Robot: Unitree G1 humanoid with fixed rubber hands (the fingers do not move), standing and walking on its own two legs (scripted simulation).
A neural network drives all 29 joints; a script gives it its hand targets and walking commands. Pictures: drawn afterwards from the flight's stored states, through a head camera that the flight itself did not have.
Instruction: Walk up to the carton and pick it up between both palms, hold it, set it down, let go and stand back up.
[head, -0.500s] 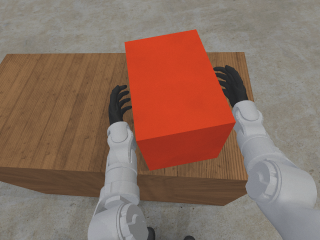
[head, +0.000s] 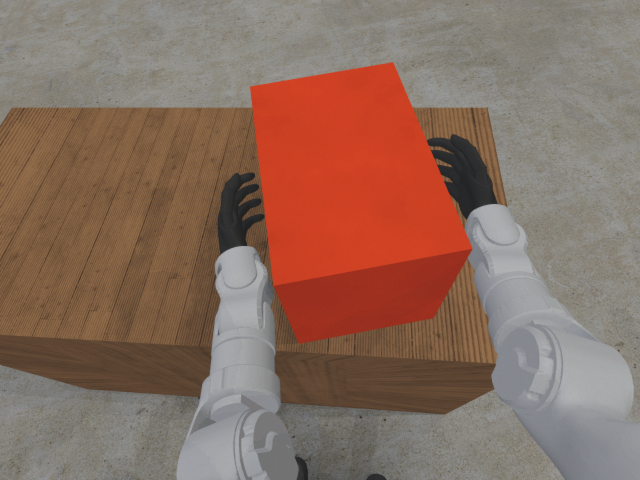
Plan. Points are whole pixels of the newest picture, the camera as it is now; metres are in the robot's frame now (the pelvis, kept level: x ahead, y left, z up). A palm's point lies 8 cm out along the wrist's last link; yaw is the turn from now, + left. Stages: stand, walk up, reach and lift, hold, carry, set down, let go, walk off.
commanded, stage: set down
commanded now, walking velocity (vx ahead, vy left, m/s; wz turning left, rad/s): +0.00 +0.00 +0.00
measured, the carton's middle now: (344, 206) +0.48 +0.06 -0.02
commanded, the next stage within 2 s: none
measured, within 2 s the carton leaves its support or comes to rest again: neither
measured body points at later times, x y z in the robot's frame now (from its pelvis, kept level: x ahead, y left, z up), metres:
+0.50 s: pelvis -0.01 +0.01 -0.01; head +0.10 -0.01 +0.42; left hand +0.39 +0.20 +0.02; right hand +0.50 -0.10 +0.04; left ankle +0.00 +0.17 -0.74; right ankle -0.01 -0.05 -0.74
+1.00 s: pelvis -0.02 +0.01 -0.01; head +0.07 -0.03 +0.43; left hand +0.40 +0.22 +0.11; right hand +0.51 -0.15 +0.12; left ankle +0.00 +0.17 -0.74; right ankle -0.01 -0.05 -0.74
